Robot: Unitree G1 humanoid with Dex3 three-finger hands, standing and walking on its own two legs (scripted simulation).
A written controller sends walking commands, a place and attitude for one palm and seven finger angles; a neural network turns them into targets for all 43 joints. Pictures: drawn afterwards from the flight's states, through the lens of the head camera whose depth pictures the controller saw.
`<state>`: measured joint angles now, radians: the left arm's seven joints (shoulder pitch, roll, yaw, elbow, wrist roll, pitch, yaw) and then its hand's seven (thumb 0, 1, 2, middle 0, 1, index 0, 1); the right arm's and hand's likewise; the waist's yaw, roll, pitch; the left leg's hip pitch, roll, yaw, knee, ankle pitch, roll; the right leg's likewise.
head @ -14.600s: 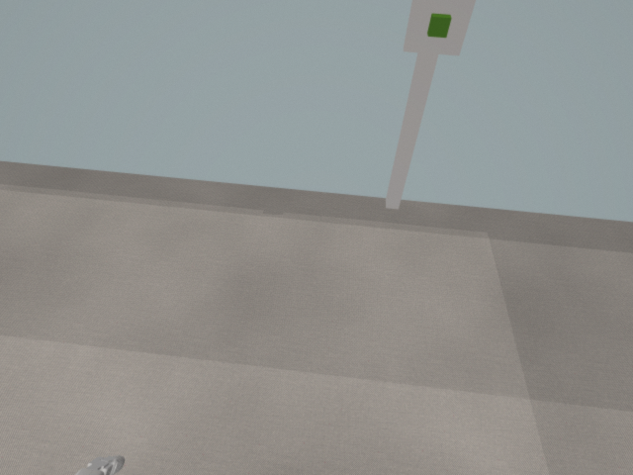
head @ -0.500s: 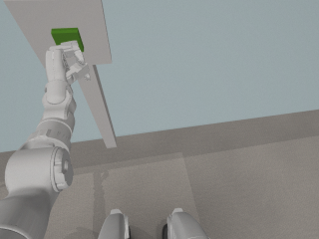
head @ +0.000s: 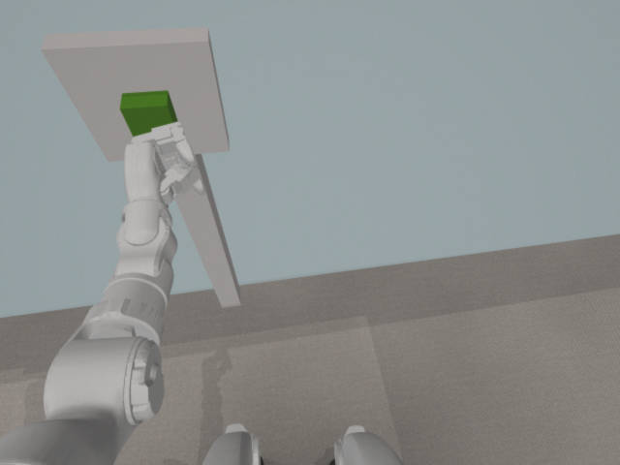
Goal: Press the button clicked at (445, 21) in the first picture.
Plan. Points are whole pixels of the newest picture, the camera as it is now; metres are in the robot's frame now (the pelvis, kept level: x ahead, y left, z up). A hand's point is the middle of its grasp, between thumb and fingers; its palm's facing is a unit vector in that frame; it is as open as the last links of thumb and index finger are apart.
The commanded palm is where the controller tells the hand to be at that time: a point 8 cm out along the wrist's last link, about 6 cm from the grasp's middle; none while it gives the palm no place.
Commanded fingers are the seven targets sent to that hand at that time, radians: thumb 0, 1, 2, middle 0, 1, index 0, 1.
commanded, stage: pull the fist back off the button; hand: left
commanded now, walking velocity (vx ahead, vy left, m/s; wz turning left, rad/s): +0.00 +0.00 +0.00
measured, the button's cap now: (151, 115) +0.55 +0.18 +0.11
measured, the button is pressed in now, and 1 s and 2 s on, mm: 0 0 0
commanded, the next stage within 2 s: draw the hand back to the body in 0.54 s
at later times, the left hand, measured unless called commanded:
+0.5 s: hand (184, 221) +0.40 +0.13 +0.08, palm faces +0.07 -1.00 -0.01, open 3.1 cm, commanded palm +0.38 +0.18 +0.08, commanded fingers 0.00 0.90 0.90 -1.30 -1.50 -1.30 -1.50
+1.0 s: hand (141, 242) +0.35 +0.16 +0.12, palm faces +0.10 -0.99 -0.03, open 3.1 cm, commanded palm +0.30 +0.21 +0.13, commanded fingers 0.00 0.90 0.90 -1.30 -1.50 -1.30 -1.50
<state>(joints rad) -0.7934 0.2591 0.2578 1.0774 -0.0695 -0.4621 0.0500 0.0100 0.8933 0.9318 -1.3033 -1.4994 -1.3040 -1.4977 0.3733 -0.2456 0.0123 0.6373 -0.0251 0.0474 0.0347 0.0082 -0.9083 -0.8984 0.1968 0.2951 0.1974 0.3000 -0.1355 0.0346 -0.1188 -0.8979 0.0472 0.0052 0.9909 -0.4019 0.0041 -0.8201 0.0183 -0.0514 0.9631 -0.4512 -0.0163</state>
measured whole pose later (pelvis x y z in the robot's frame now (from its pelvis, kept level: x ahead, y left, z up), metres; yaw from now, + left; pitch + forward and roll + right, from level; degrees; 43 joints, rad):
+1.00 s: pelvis +0.02 -0.01 +0.03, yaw +1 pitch +7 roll +0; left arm -0.09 0.20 0.14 0.30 -0.21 -0.26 -0.06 0.02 0.90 0.90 -1.30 -1.50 -1.30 -1.50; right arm 0.30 -0.25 0.02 0.58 0.04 0.01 -0.04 0.01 -0.91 -0.90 0.20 0.30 0.20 0.30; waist -0.03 0.05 -0.09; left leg -0.55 0.04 0.01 0.78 -0.36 -0.01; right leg -0.48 0.01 -0.05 0.78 -0.42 -0.03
